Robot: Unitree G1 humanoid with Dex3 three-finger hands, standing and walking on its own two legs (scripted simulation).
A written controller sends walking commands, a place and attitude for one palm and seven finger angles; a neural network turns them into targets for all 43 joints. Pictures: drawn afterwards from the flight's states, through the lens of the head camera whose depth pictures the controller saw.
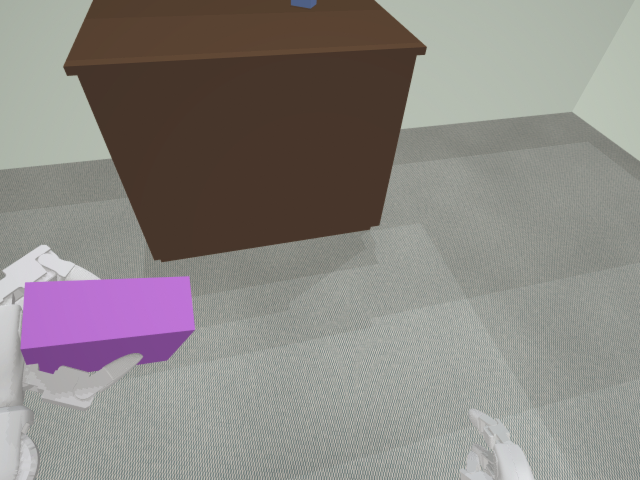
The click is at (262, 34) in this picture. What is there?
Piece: table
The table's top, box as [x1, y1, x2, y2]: [63, 0, 426, 75]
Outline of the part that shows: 63,67 67,75 413,55 424,54 426,47 374,0 317,0 317,3 310,9 292,6 290,4 290,0 93,0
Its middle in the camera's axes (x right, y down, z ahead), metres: -0.23 -0.69 +1.22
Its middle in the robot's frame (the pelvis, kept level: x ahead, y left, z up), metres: +1.37 +0.31 +0.05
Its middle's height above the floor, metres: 0.83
